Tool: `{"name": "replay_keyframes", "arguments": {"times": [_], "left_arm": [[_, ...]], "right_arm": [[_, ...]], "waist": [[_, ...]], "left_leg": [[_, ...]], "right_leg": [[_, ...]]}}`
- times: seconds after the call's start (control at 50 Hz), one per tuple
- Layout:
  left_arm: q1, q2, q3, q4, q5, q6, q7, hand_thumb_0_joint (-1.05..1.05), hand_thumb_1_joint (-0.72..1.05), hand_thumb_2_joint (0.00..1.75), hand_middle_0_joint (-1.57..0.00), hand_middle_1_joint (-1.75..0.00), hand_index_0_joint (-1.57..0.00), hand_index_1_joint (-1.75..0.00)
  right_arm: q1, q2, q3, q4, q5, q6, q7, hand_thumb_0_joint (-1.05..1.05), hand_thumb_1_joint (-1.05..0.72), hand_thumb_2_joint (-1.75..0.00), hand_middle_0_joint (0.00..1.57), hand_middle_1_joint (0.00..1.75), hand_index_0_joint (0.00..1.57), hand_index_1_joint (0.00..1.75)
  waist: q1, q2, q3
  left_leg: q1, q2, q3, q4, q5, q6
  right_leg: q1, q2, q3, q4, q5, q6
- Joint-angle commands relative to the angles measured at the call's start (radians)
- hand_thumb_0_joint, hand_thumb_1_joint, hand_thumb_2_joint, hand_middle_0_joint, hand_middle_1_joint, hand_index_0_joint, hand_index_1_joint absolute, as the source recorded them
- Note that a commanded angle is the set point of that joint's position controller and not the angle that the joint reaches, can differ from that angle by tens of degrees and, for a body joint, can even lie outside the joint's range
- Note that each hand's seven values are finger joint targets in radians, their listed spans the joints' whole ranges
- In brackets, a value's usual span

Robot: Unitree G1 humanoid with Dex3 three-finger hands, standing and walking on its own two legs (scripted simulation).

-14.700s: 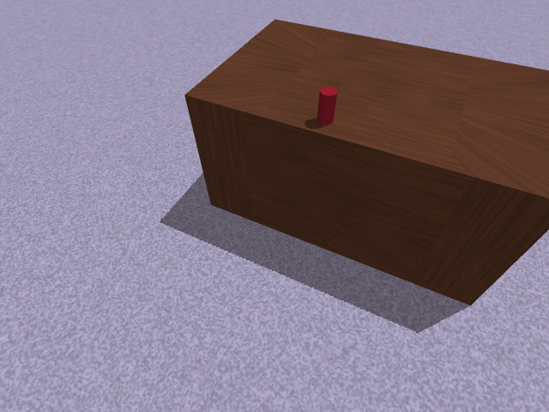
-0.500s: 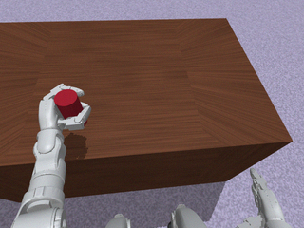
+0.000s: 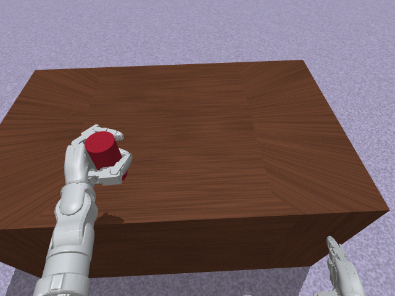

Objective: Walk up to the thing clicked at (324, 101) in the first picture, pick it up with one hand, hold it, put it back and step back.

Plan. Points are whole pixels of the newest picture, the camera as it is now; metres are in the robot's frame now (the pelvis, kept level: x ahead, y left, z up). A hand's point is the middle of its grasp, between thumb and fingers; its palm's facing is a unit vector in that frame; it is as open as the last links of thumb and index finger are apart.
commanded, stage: lift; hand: left
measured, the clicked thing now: (108, 159) +0.37 +0.19 +0.09
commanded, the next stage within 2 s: hold in 0.54 s
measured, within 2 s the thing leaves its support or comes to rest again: neither
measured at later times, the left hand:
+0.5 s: hand (106, 161) +0.34 +0.17 +0.13, palm faces +0.13 -0.99 -0.01, open 7.2 cm
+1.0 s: hand (96, 155) +0.33 +0.18 +0.16, palm faces +0.14 -0.99 -0.01, open 7.2 cm
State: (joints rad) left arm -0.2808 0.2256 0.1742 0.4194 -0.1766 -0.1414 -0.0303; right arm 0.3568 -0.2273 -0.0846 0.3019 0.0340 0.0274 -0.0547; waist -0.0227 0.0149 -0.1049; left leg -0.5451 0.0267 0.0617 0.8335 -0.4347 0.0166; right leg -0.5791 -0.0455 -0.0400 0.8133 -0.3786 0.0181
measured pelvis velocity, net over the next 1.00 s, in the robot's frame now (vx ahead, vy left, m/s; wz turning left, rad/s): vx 0.00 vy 0.00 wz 0.01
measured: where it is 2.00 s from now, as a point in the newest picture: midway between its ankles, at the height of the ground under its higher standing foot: outside the picture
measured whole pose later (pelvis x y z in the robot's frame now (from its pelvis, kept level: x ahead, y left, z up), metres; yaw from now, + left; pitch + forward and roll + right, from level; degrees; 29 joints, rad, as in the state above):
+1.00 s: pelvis +0.00 +0.00 +0.03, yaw +1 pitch +0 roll -1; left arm -0.15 0.20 0.17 0.12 -0.20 0.06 -0.01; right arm 0.23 -0.20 -0.08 0.63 0.03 -0.10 -0.08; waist 0.00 0.04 -0.04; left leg -0.27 0.02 0.06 0.58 -0.32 0.02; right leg -0.29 -0.04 -0.05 0.55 -0.26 0.02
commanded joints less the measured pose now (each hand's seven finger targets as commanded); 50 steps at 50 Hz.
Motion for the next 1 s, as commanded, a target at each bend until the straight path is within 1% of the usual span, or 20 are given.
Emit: {"name": "replay_keyframes", "arguments": {"times": [0.0,0.1,0.18,0.22,0.26,0.3,0.34,0.38,0.42,0.46,0.5,0.54,0.56,0.6,0.64,0.68,0.76,0.9,0.94,0.98], "left_arm": [[-0.336,0.152,0.054,-0.298,-0.014,-0.053,0.007,0.00,0.49,1.35,-1.39,-1.48,-1.42,-1.47],[-0.351,0.164,0.070,-0.377,-0.016,-0.037,0.018,0.00,0.53,1.37,-1.40,-1.51,-1.44,-1.49],[-0.300,0.134,0.046,-0.348,-0.014,-0.015,0.014,0.00,0.54,1.35,-1.39,-1.48,-1.42,-1.47],[-0.328,0.135,0.037,-0.417,-0.013,-0.016,0.012,0.00,0.54,1.36,-1.39,-1.49,-1.43,-1.47],[-0.297,0.152,0.062,-0.391,-0.017,0.000,0.015,0.00,0.53,1.36,-1.40,-1.49,-1.43,-1.48],[-0.307,0.135,0.049,-0.426,-0.019,0.005,0.014,0.00,0.54,1.35,-1.38,-1.48,-1.42,-1.46],[-0.256,0.142,0.068,-0.386,-0.023,0.021,0.016,0.00,0.53,1.33,-1.37,-1.46,-1.41,-1.45],[-0.320,0.135,0.043,-0.477,-0.023,0.021,0.015,0.00,0.54,1.33,-1.37,-1.46,-1.40,-1.44],[-0.284,0.129,0.041,-0.439,-0.016,0.035,0.015,0.00,0.56,1.35,-1.36,-1.46,-1.40,-1.44],[-0.276,0.154,0.068,-0.443,-0.023,0.037,0.017,0.00,0.55,1.34,-1.37,-1.47,-1.41,-1.45],[-0.289,0.133,0.058,-0.477,-0.027,0.044,0.016,0.00,0.55,1.34,-1.36,-1.46,-1.40,-1.44],[-0.229,0.124,0.061,-0.424,-0.028,0.060,0.016,0.00,0.51,1.32,-1.35,-1.44,-1.39,-1.43],[-0.286,0.144,0.072,-0.508,-0.034,0.053,0.016,0.00,0.53,1.33,-1.34,-1.44,-1.38,-1.43],[-0.268,0.121,0.041,-0.498,-0.023,0.064,0.016,0.00,0.55,1.33,-1.34,-1.44,-1.38,-1.42],[-0.241,0.145,0.068,-0.478,-0.023,0.067,0.021,0.00,0.53,1.31,-1.35,-1.44,-1.38,-1.43],[-0.253,0.112,0.042,-0.509,-0.028,0.073,0.013,0.00,0.51,1.31,-1.37,-1.45,-1.39,-1.45],[-0.248,0.132,0.052,-0.517,-0.026,0.095,0.015,0.00,0.52,1.30,-1.35,-1.44,-1.37,-1.43],[-0.224,0.121,0.056,-0.559,-0.031,0.114,0.016,0.00,0.51,1.30,-1.36,-1.45,-1.39,-1.43],[-0.205,0.121,0.057,-0.554,-0.033,0.122,0.016,0.00,0.48,1.30,-1.35,-1.44,-1.38,-1.43],[-0.197,0.110,0.044,-0.579,-0.032,0.129,0.013,0.00,0.49,1.29,-1.33,-1.42,-1.36,-1.41]], "right_arm": [[-0.051,-0.133,-0.066,-0.104,0.005,-0.063,-0.022,0.00,0.55,-0.04,0.05,0.05,0.05,0.05],[-0.085,-0.119,-0.052,-0.094,0.006,-0.083,-0.027,0.00,0.55,-0.04,0.05,0.05,0.05,0.05],[-0.102,-0.126,-0.057,-0.046,0.005,-0.092,-0.030,0.00,0.55,-0.04,0.05,0.05,0.05,0.05],[-0.122,-0.086,-0.022,-0.034,0.008,-0.098,-0.027,0.00,0.56,-0.04,0.05,0.05,0.05,0.05],[-0.132,-0.139,-0.065,-0.006,0.007,-0.105,-0.037,0.00,0.55,-0.04,0.05,0.05,0.05,0.05],[-0.142,-0.090,-0.025,0.011,0.007,-0.115,-0.032,0.00,0.56,-0.04,0.05,0.05,0.05,0.05],[-0.142,-0.127,-0.058,0.042,0.008,-0.117,-0.038,0.00,0.55,-0.04,0.05,0.05,0.05,0.05],[-0.176,-0.107,-0.034,0.035,0.008,-0.127,-0.035,0.00,0.56,-0.04,0.05,0.05,0.05,0.05],[-0.171,-0.094,-0.027,0.047,0.010,-0.130,-0.037,0.00,0.56,-0.04,0.05,0.05,0.05,0.05],[-0.185,-0.146,-0.062,0.055,0.010,-0.137,-0.044,0.00,0.56,-0.04,0.05,0.05,0.05,0.05],[-0.186,-0.101,-0.026,0.058,0.009,-0.145,-0.043,0.00,0.56,-0.04,0.05,0.05,0.05,0.05],[-0.172,-0.104,-0.037,0.111,0.009,-0.143,-0.044,0.00,0.55,-0.04,0.05,0.05,0.05,0.05],[-0.201,-0.124,-0.045,0.067,0.010,-0.151,-0.046,0.00,0.55,-0.04,0.05,0.05,0.05,0.05],[-0.185,-0.097,-0.026,0.096,0.008,-0.153,-0.044,0.00,0.55,-0.04,0.05,0.05,0.05,0.05],[-0.188,-0.116,-0.047,0.114,0.009,-0.154,-0.045,0.00,0.54,-0.05,0.05,0.05,0.05,0.05],[-0.200,-0.080,-0.011,0.105,0.009,-0.160,-0.041,0.00,0.54,-0.05,0.05,0.05,0.05,0.05],[-0.215,-0.110,-0.034,0.131,0.008,-0.166,-0.042,0.00,0.54,-0.05,0.05,0.05,0.05,0.05],[-0.231,-0.091,-0.026,0.160,0.007,-0.179,-0.038,0.00,0.54,-0.05,0.05,0.05,0.05,0.05],[-0.228,-0.126,-0.054,0.179,0.004,-0.183,-0.043,0.00,0.53,-0.05,0.05,0.05,0.05,0.05],[-0.225,-0.071,-0.009,0.181,0.007,-0.184,-0.037,0.00,0.53,-0.05,0.05,0.05,0.05,0.05]], "waist": [[0.000,-0.003,-0.264],[0.004,-0.016,-0.252],[-0.003,-0.007,-0.237],[0.007,0.016,-0.227],[-0.006,-0.029,-0.199],[0.006,-0.010,-0.192],[0.006,-0.019,-0.183],[0.012,0.007,-0.187],[0.007,-0.011,-0.182],[0.003,-0.020,-0.190],[0.009,-0.016,-0.184],[0.008,-0.026,-0.168],[0.007,-0.023,-0.195],[0.005,-0.015,-0.178],[0.008,0.007,-0.166],[0.008,-0.013,-0.187],[0.008,0.010,-0.170],[0.012,-0.009,-0.135],[0.006,-0.022,-0.116],[0.018,-0.003,-0.157]], "left_leg": [[0.137,-0.018,-0.038,-0.143,0.342,-0.020],[0.161,-0.022,-0.033,-0.166,0.294,-0.011],[0.186,-0.016,-0.037,-0.187,0.306,-0.015],[0.199,-0.016,-0.036,-0.199,0.300,-0.017],[0.198,-0.018,-0.034,-0.212,0.248,-0.008],[0.194,-0.022,-0.031,-0.222,0.217,-0.007],[0.203,-0.019,-0.035,-0.233,0.238,-0.007],[0.214,-0.017,-0.037,-0.241,0.241,-0.010],[0.226,-0.018,-0.038,-0.250,0.245,-0.008],[0.244,-0.017,-0.041,-0.261,0.247,-0.008],[0.252,-0.020,-0.038,-0.263,0.261,-0.006],[0.254,-0.021,-0.035,-0.268,0.276,-0.004],[0.270,-0.021,-0.037,-0.274,0.282,-0.004],[0.278,-0.019,-0.038,-0.283,0.295,-0.006],[0.283,-0.018,-0.043,-0.296,0.311,-0.011],[0.305,-0.018,-0.041,-0.293,0.340,-0.006],[0.324,-0.015,-0.046,-0.315,0.368,-0.012],[0.330,-0.017,-0.048,-0.354,0.310,-0.006],[0.334,-0.015,-0.048,-0.362,0.301,-0.005],[0.354,-0.016,-0.050,-0.358,0.353,-0.008]], "right_leg": [[0.197,0.034,0.004,-0.106,0.314,-0.028],[0.236,0.033,0.003,-0.150,0.282,-0.020],[0.235,0.035,-0.001,-0.160,0.283,-0.023],[0.231,0.035,-0.002,-0.171,0.271,-0.024],[0.233,0.034,-0.001,-0.196,0.234,-0.019],[0.237,0.031,0.001,-0.212,0.207,-0.019],[0.247,0.032,-0.001,-0.215,0.222,-0.019],[0.249,0.035,-0.004,-0.220,0.221,-0.021],[0.262,0.033,-0.004,-0.234,0.224,-0.020],[0.269,0.034,-0.005,-0.239,0.225,-0.019],[0.286,0.031,-0.004,-0.253,0.237,-0.017],[0.295,0.028,-0.002,-0.258,0.255,-0.016],[0.307,0.030,-0.004,-0.263,0.260,-0.016],[0.309,0.032,-0.006,-0.268,0.268,-0.018],[0.317,0.035,-0.010,-0.272,0.275,-0.020],[0.339,0.033,-0.011,-0.280,0.306,-0.019],[0.349,0.037,-0.015,-0.294,0.320,-0.023],[0.364,0.037,-0.020,-0.336,0.272,-0.020],[0.359,0.039,-0.021,-0.343,0.263,-0.021],[0.388,0.037,-0.022,-0.341,0.305,-0.023]]}}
